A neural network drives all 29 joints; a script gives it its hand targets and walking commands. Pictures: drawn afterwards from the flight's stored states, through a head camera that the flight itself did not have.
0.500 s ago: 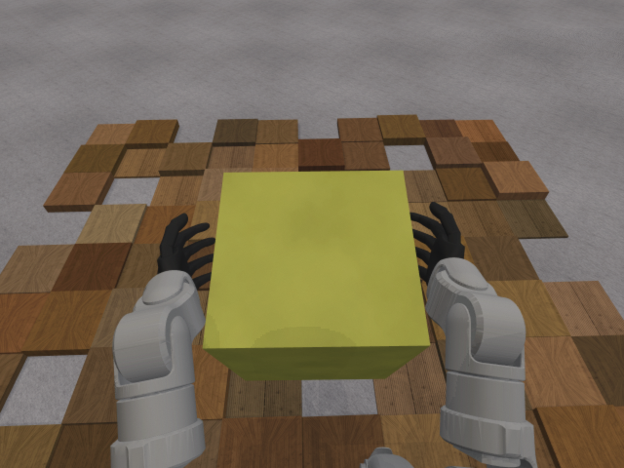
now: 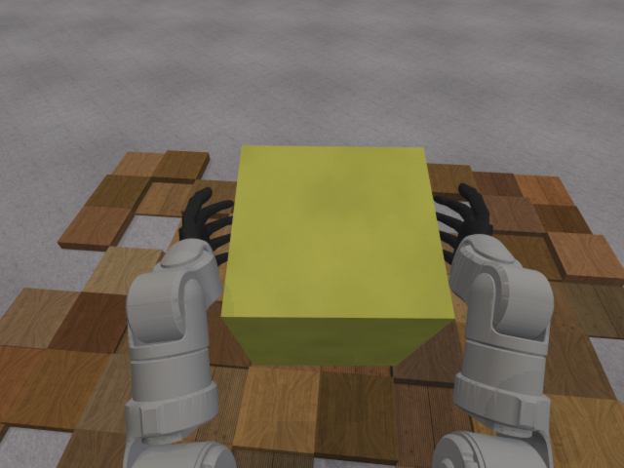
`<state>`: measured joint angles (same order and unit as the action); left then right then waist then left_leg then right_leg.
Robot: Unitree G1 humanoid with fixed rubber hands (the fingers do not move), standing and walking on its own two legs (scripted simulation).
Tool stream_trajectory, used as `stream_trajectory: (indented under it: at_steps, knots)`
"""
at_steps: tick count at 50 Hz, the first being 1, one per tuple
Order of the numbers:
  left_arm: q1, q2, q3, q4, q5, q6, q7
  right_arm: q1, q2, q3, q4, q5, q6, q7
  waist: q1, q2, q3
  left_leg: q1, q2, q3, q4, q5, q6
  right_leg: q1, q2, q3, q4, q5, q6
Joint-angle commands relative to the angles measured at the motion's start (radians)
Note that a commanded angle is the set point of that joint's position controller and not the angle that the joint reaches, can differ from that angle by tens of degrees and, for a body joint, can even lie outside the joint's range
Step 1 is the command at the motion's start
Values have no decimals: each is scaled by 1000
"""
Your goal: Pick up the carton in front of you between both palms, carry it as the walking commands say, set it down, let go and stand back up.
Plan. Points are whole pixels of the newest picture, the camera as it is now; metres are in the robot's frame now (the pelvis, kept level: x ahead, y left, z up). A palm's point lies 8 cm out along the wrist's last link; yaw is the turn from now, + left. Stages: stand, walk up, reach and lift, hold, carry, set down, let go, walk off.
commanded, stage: carry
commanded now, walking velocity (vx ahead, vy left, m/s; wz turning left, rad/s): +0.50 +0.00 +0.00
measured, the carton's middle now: (328, 269) +0.36 +0.01 +0.08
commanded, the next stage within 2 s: none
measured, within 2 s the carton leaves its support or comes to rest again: neither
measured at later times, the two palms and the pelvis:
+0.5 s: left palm (259, 136) +0.67 +0.14 +0.08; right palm (425, 140) +0.67 -0.17 +0.08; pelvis +0.34 +0.00 -0.02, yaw -1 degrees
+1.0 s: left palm (239, 60) +0.83 +0.20 +0.16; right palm (392, 58) +0.84 -0.11 +0.16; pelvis +0.50 +0.04 +0.02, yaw +0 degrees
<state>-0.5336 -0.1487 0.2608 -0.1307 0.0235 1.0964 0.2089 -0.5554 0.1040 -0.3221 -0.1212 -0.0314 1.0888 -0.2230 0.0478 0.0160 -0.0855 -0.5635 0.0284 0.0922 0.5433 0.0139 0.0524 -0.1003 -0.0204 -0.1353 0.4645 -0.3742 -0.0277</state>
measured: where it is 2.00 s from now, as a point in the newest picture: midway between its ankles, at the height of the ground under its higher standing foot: (311, 363)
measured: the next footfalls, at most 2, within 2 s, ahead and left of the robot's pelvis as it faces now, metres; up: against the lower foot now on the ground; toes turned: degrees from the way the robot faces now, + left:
left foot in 0.02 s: +0.17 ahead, +0.10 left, -0.01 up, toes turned +5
right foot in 0.44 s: +0.52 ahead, -0.08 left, +0.01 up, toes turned -4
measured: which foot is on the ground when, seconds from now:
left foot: up 0.00-0.00, down 0.02-0.44, up 0.46-0.80, down 0.82-1.00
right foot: down 0.00-0.08, up 0.10-0.42, down 0.44-1.00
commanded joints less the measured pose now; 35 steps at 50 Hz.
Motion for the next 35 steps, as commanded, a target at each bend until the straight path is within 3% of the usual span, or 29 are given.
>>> stream_trajectory:
  at_steps: [1,2,3,4,5,6,7,8,10,13,15,16,17,18,19,20,21,22,23,24,25,27,29,31,32,35]
  knots:
    - [-532,-613,-559,-30,-149,-14,6,-459,656,546,37,125,14,10,-42,-124,-310,283,-62,63,-162,144,20,143,-131,34,196,775,-49]
    - [-537,-635,-555,-24,-147,-12,5,-478,651,530,45,113,12,8,-30,-19,-336,439,-96,111,-192,192,13,39,-65,-3,285,673,-24]
    - [-576,-642,-553,-46,-143,-12,2,-470,676,523,70,103,6,7,-84,37,-378,698,-1,-30,-144,129,61,-208,-37,3,448,501,14]
    - [-604,-666,-568,-71,-158,-6,-8,-453,690,529,88,93,-5,7,-150,321,-470,960,227,-408,-91,381,209,-527,91,8,778,95,56]
    - [-639,-702,-593,-62,-178,-9,-14,-430,716,530,93,99,-9,15,-150,318,-472,977,304,-478,-59,589,244,-648,101,86,944,-171,32]
    - [-629,-733,-593,-45,-180,-17,-18,-439,748,561,64,115,-18,28,-165,206,-459,945,281,-443,-58,495,240,-712,61,135,981,-161,12]
    - [-617,-757,-586,-39,-171,-29,-21,-473,793,601,26,139,-32,41,-161,90,-415,878,263,-408,-79,414,193,-744,10,155,910,-118,4]
    - [-595,-771,-575,-21,-154,-41,-24,-522,826,637,-11,160,-47,51,-138,68,-391,825,256,-397,-98,355,164,-741,-19,154,812,-83,2]
    - [-535,-781,-561,-1,-112,-69,-26,-547,860,684,-49,187,-78,67,-119,72,-371,716,241,-350,-151,237,155,-670,-21,126,662,-33,6]
    - [-462,-773,-569,2,-76,-105,-26,-506,860,731,-63,208,-114,79,-133,128,-377,740,230,-304,-144,279,191,-741,-9,88,643,94,-1]
    - [-434,-751,-567,-10,-71,-124,-25,-485,847,756,-62,217,-128,79,-148,98,-342,798,229,-320,-148,210,204,-870,-38,113,638,152,-13]
    - [-426,-732,-563,-16,-67,-132,-23,-479,843,764,-64,222,-133,78,-141,65,-304,758,211,-301,-172,163,195,-861,-46,113,548,168,-8]
    - [-421,-710,-558,-24,-63,-138,-21,-479,836,771,-68,229,-137,76,-143,44,-270,716,188,-263,-174,158,183,-819,-47,95,436,242,-8]
    - [-407,-685,-548,-25,-59,-141,-20,-476,824,773,-64,233,-139,73,-126,53,-242,572,169,-204,-200,204,159,-645,-11,41,289,235,-10]
    - [-393,-668,-540,-18,-52,-142,-17,-472,813,770,-58,233,-138,70,-116,42,-213,462,140,-158,-223,204,129,-478,20,-7,165,326,-21]
    - [-367,-653,-534,-5,-45,-140,-14,-456,802,763,-48,225,-136,65,-95,71,-241,360,143,-104,-163,326,110,-266,80,-92,161,377,-35]
    - [-347,-637,-527,18,-38,-139,-11,-423,793,750,-27,212,-129,62,-56,57,-297,323,93,-21,-21,455,76,-84,110,-108,120,434,-63]
    - [-317,-630,-523,43,-33,-135,-11,-404,770,737,-10,198,-123,56,12,34,-376,244,35,30,200,430,38,124,97,-52,110,543,-109]
    - [-287,-611,-509,59,-28,-130,-11,-393,753,725,-1,174,-114,49,47,-153,-413,77,-75,44,520,-208,-14,269,-175,300,74,886,-153]
    - [-297,-564,-507,75,-41,-127,1,-305,742,689,65,165,-106,45,52,-326,-549,-129,-174,-69,899,-562,-40,441,-396,659,26,1023,-348]
    - [-245,-608,-541,81,-64,-126,1,-268,726,663,54,152,-106,35,55,-205,-583,-157,-107,-177,999,-534,-23,413,-374,647,51,892,-370]
    - [-351,-708,-593,11,-120,-139,-15,-325,787,623,37,139,-113,34,42,-76,-487,-242,-38,-167,926,-490,-7,294,-310,568,17,718,-291]
    - [-476,-810,-675,-59,-184,-160,-41,-351,820,600,14,107,-134,46,16,-26,-459,-167,1,-165,821,-441,-2,153,-287,493,-12,595,-260]
    - [-529,-846,-728,-108,-223,-178,-56,-345,818,606,-2,98,-156,52,-2,-31,-430,-118,20,-153,673,-445,-2,75,-278,436,-34,557,-250]
    - [-526,-844,-740,-112,-231,-184,-60,-343,808,612,-11,93,-167,52,-6,-35,-417,-67,19,-128,510,-475,-4,31,-264,370,-38,590,-237]
    - [-489,-806,-757,-123,-241,-188,-64,-307,771,628,-39,90,-179,46,-15,-127,-437,151,-27,-64,234,-314,-5,-48,-235,210,3,830,-203]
